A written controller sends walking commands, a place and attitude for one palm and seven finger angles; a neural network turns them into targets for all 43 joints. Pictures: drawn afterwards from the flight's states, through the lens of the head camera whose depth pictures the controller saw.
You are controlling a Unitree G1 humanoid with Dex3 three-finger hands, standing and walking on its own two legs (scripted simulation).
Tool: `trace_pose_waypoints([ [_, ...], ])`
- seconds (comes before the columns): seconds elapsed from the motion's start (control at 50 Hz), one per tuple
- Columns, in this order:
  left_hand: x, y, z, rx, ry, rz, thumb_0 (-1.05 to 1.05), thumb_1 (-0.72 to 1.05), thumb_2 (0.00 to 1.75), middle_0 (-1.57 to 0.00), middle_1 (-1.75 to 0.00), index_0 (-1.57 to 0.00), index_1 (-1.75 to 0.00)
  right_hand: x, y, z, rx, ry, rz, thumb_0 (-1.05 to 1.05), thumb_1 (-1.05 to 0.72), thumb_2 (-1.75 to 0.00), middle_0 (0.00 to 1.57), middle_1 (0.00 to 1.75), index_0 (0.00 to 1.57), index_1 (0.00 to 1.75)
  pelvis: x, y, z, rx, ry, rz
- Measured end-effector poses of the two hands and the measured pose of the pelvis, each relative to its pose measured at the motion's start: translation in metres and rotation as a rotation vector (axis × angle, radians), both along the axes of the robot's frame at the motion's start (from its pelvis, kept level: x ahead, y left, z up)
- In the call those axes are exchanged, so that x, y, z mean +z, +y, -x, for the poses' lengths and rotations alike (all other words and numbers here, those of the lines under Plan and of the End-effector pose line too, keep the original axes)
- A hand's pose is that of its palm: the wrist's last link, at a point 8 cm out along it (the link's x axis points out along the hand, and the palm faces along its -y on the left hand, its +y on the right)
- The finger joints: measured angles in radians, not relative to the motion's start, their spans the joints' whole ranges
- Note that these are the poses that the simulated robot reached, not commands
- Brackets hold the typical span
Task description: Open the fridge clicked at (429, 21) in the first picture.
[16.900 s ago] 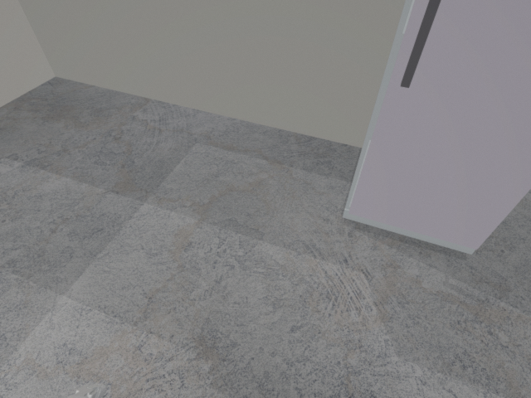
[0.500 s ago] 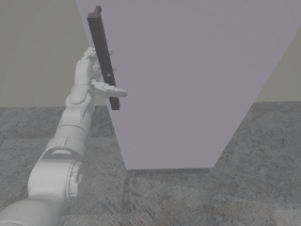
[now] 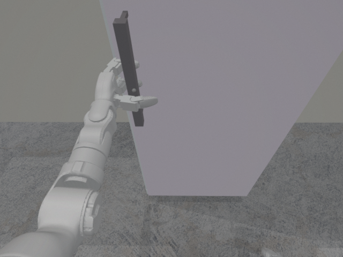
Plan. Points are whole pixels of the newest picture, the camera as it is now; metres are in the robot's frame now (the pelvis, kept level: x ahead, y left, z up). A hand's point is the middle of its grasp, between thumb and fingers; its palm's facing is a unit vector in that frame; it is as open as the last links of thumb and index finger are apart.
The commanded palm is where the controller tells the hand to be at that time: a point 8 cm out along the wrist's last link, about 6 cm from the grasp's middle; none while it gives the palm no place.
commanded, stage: grip the handle and tug to test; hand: left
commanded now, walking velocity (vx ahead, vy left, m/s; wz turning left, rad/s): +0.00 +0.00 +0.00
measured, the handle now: (133, 77) +0.51 +0.11 +0.16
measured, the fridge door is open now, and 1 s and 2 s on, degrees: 0 0 7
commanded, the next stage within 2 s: pull the door a little, standing still in 1.12 s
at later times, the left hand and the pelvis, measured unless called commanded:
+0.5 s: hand (138, 88) +0.46 +0.09 +0.17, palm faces -0.01 -1.00 +0.00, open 5.8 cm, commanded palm +0.43 +0.15 +0.16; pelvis -0.01 -0.01 +0.00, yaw +0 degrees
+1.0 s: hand (138, 89) +0.45 +0.09 +0.17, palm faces -0.01 -1.00 +0.01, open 5.9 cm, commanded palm +0.41 +0.15 +0.16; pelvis +0.00 -0.01 +0.00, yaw -2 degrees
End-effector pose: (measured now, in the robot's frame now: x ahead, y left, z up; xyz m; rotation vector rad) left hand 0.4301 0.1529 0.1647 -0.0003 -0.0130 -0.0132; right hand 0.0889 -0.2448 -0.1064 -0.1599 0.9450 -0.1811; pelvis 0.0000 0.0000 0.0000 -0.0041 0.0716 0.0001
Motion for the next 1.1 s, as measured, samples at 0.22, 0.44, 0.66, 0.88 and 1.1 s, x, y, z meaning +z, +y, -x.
trace_pose_waypoints([
  [0.22, 0.004, -0.007, 0.000, 0.017, -0.015, -0.002, 0.00, 0.32, 0.65, -0.39, -1.32, -0.37, -1.31, -0.002, 0.000, 0.007, -0.004, 0.007, -0.007, 0.01, -0.91, -0.90, 0.21, 0.30, 0.20, 0.30, 0.000, -0.003, 0.004, -0.004, -0.001, -0.003],
  [0.44, 0.001, -0.009, -0.004, 0.001, 0.001, 0.003, 0.00, 0.65, 0.82, -0.41, -1.37, -0.40, -1.37, -0.004, -0.013, 0.028, -0.034, 0.054, 0.016, 0.01, -0.91, -0.90, 0.21, 0.30, 0.20, 0.30, 0.000, -0.007, 0.007, -0.005, 0.003, -0.003],
  [0.66, 0.001, -0.010, -0.005, 0.010, -0.002, 0.001, 0.00, 0.64, 0.83, -0.41, -1.40, -0.41, -1.39, -0.005, -0.018, 0.038, -0.045, 0.064, 0.022, 0.01, -0.91, -0.90, 0.20, 0.30, 0.20, 0.30, 0.000, -0.010, 0.011, -0.005, 0.007, -0.004],
  [0.88, 0.001, -0.010, -0.004, 0.006, -0.007, 0.001, 0.00, 0.66, 0.82, -0.40, -1.40, -0.39, -1.39, -0.005, -0.015, 0.038, -0.054, 0.045, 0.009, 0.01, -0.91, -0.90, 0.21, 0.30, 0.20, 0.30, 0.000, -0.009, 0.011, -0.016, 0.007, -0.005],
  [1.1, 0.000, -0.010, -0.003, 0.002, -0.016, 0.016, 0.00, 0.68, 0.78, -0.37, -1.40, -0.37, -1.37, 0.001, -0.014, 0.017, -0.067, 0.006, -0.002, 0.01, -0.91, -0.90, 0.21, 0.30, 0.20, 0.30, 0.002, -0.008, -0.003, -0.038, 0.002, -0.006],
])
